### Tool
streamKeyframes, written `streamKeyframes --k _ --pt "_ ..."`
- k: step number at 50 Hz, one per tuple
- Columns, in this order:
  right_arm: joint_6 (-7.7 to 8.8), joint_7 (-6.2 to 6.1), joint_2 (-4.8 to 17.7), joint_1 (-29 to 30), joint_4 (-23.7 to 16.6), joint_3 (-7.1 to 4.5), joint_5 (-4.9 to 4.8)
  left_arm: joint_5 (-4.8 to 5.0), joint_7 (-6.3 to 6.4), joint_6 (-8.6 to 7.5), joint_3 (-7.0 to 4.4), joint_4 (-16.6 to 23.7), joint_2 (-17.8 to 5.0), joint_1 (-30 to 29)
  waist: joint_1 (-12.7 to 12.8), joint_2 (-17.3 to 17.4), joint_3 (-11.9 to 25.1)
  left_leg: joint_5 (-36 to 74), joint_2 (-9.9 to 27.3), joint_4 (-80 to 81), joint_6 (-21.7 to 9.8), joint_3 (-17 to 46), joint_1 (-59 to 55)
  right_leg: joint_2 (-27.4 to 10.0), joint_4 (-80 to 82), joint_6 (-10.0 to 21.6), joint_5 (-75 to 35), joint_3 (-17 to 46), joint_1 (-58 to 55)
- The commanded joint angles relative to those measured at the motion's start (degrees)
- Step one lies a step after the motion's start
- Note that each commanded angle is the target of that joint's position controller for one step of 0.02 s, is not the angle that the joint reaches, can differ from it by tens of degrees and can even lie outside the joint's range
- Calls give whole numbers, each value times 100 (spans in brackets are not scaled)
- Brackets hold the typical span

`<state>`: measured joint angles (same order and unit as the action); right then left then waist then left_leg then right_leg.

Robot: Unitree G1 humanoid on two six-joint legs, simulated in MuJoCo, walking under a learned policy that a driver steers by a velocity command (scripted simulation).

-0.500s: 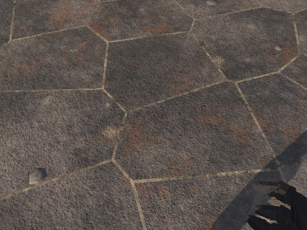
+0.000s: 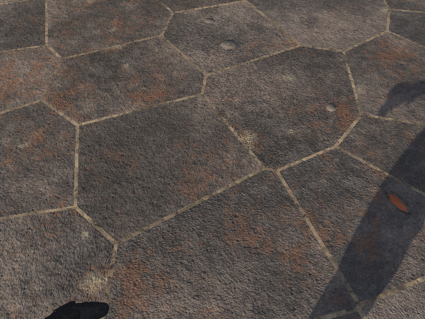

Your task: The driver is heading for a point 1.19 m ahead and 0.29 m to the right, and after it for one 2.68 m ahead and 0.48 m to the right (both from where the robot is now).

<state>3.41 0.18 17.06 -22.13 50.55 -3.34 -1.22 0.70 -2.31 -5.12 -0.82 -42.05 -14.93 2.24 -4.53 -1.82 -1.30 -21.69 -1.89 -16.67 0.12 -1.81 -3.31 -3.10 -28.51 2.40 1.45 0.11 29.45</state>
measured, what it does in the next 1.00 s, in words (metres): walks ahead: right foot, then left foot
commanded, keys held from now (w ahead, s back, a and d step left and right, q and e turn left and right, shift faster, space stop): w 0.54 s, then no key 0.28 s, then e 0.18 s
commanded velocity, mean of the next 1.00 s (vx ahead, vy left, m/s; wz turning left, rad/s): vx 0.37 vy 0.00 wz -0.03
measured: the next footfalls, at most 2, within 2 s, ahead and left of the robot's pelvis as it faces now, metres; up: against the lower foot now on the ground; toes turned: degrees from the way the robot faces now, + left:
right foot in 0.02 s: +0.18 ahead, -0.12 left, +0.00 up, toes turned -2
left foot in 0.58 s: +0.48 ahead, +0.12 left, +0.00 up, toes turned +2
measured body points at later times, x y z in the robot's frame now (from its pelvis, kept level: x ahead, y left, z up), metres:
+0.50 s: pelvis +0.26 -0.01 +0.01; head +0.29 -0.02 +0.46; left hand +0.25 +0.27 -0.12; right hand +0.48 -0.24 -0.08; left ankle +0.44 +0.13 -0.70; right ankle +0.14 -0.11 -0.73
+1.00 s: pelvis +0.44 +0.02 +0.01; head +0.46 +0.01 +0.46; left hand +0.59 +0.28 -0.10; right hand +0.54 -0.26 -0.12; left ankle +0.44 +0.12 -0.73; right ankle +0.48 -0.11 -0.71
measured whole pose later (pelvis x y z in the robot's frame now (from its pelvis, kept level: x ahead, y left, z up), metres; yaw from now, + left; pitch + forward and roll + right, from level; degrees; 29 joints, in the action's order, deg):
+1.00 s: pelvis +0.44 +0.02 +0.01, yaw -3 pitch +1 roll +2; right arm 1.4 -0.7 15.1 -8.0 52.7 -2.4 0.3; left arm 0.4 1.1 1.3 -2.8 -46.2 -15.7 9.0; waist -0.7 -1.5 -1.3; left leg -12.0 -2.1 -22.3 -2.7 -6.1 11.1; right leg -3.5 -37.6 -0.9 16.0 0.7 23.0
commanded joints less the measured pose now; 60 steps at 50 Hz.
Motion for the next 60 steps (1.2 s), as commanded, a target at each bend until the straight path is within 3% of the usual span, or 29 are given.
streamKeyframes --k 1,2,3,4,6,8,11,18,24,26,28,29,30,31,32,34,35,37,40,43,47,51,52,53,54,55,57,59,60 --pt "-25 -68 657 168 -392 -65 126 -45 82 -58 -521 -143 -1398 1931 1204 132 1428 3309 982 -2717 -568 197 1108 -490 -116 589 -5 518 -2986" --pt "95 -11 -31 -575 -500 140 112 -93 82 -12 -653 -261 -1941 2350 883 -1400 2144 238 -72 -4864 -129 38 3557 -1810 380 1529 1223 3250 -5061" --pt "212 12 395 -352 -396 62 22 -31 58 -10 -499 -228 -1356 2408 1089 -1157 2266 -1126 -34 -5620 -171 879 4272 -1886 1073 1539 1938 4214 -5134" --pt "280 43 783 153 -547 -49 -130 -35 64 -20 -407 -157 -1101 1972 1041 -777 1385 -759 271 -5839 -265 877 4719 -1736 1158 1279 1970 3398 -4468" --pt "286 3 703 707 -668 -46 -14 -83 58 -22 -325 -41 -828 1259 736 -121 502 141 767 -5252 -261 613 4449 -1304 1415 1094 909 2202 -2972" --pt "165 -3 555 505 -592 -57 35 -134 43 -78 -288 -27 -685 1050 450 -315 402 565 966 -4881 -198 644 3839 -1040 1737 1052 329 1671 -2298" --pt "32 -36 377 611 -614 -24 81 -82 65 -157 -338 -169 -830 1172 367 -198 215 960 1015 -4381 -34 565 3938 -973 2045 1173 -264 1163 -2035" --pt "126 48 165 1936 -953 54 79 -17 210 -43 -374 -488 -1010 1735 788 -122 -153 2715 816 -2117 73 311 4086 -720 2222 913 -292 415 -2376" --pt "228 241 235 2653 -1263 66 17 34 260 135 -422 -795 -1097 2158 912 -173 -328 2220 619 -1299 -181 277 4214 -1158 1747 845 -714 514 -3388" --pt "250 274 371 2407 -1214 17 25 41 289 182 -453 -808 -1167 2058 705 -280 -148 1832 473 -1166 -339 173 3728 -1209 1384 737 -1513 502 -3582" --pt "260 219 728 1197 -845 -181 87 10 316 248 -428 -761 -1131 1852 40 -248 612 2064 155 -915 -613 -100 1919 -789 -92 469 -3110 180 -3324" --pt "259 160 1101 294 -649 -284 206 -94 344 239 -331 -609 -937 1876 -256 165 1454 3301 959 -1282 -930 681 179 -450 -1607 218 -1988 -8 -2284" --pt "208 140 1513 1 -565 -363 279 -132 291 134 -121 -581 -238 2655 82 1636 2221 3875 2420 -1115 -1968 3109 -1924 647 -3844 -268 1925 -106 77" --pt "175 148 988 -72 -566 -229 163 -47 275 30 -217 -747 -679 2558 -128 1352 2530 4378 2550 -755 -2086 3688 -1883 723 -4710 -326 3504 804 483" --pt "170 138 790 371 -620 -149 137 114 262 -16 -318 -618 -992 2137 -63 1056 1670 4896 2349 -747 -1859 2679 -1154 455 -4849 -298 3319 877 793" --pt "179 143 479 1075 -653 -60 137 15 321 37 -322 -501 -881 1585 273 399 803 5297 1859 -478 -1544 1623 256 -37 -4115 -372 2678 471 631" --pt "195 143 355 1237 -632 -16 166 -26 344 125 -346 -503 -839 1624 467 492 718 5254 1710 -275 -1454 1370 764 -192 -3798 -387 2450 451 217" --pt "226 154 297 1439 -526 11 248 -45 372 294 -282 -565 -502 1858 706 618 730 5494 1548 -40 -1469 987 1441 -226 -3121 -485 2136 398 -509" --pt "205 96 519 1689 -371 -33 257 -95 425 403 -220 -491 -367 1655 772 768 778 5614 1360 55 -1418 494 1800 -187 -1869 -553 1509 260 -1027" --pt "111 36 630 1577 -170 -48 241 -55 409 496 -249 -474 -502 1366 620 750 859 4705 1401 164 -1318 352 1666 -140 -1284 -516 768 193 -1260" --pt "-102 -93 892 1458 -31 -141 180 -26 379 595 -357 -122 -765 682 388 718 371 2900 1732 185 -1355 609 1419 -126 -1188 -357 1412 142 -747" --pt "-330 -251 902 1520 -63 -195 22 -17 286 600 -404 -11 -641 713 502 672 232 2630 1779 -405 -1101 593 1070 52 -254 -149 1238 -175 -905" --pt "-362 -274 841 1360 -19 -197 -3 -44 269 586 -448 -4 -733 796 538 538 266 2437 1583 -741 -839 441 1125 67 213 -7 547 -62 -1215" --pt "-351 -283 659 1240 -59 -166 82 -72 291 576 -561 3 -1101 948 453 -145 437 1995 1116 -1629 -452 -43 1442 -355 481 248 -1013 614 -1708" --pt "-306 -274 383 1332 -258 -105 240 -82 344 588 -691 70 -1641 994 284 -1381 462 218 102 -2774 102 -621 2749 -1329 585 1119 -2617 2137 -2394" --pt "-285 -261 436 1947 -424 -94 274 -142 327 526 -627 10 -1338 1464 828 -1368 722 -1695 -213 -3999 246 23 3569 -1802 847 1807 -2979 2875 -2865" --pt "-295 -209 550 1779 -347 -161 82 -109 344 364 -611 103 -1211 1110 558 -537 830 -1280 98 -4881 209 583 3893 -1371 690 1461 -2741 2207 -2922" --pt "-333 -259 677 1848 -328 -218 126 29 392 376 -590 220 -1118 750 446 -245 775 -656 258 -4509 274 651 3868 -1125 705 1138 -2405 1897 -2741" --pt "-334 -258 593 1891 -355 -202 122 16 403 427 -591 231 -1136 732 413 -306 786 -485 181 -4298 331 575 3658 -993 722 1106 -2406 1811 -2565"
Keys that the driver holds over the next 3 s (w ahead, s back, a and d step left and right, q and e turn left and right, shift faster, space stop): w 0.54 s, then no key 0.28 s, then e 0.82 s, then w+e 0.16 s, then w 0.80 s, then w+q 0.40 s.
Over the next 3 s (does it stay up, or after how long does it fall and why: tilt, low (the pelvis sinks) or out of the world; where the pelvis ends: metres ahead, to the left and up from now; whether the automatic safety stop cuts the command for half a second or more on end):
stays up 0.90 -0.37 0.00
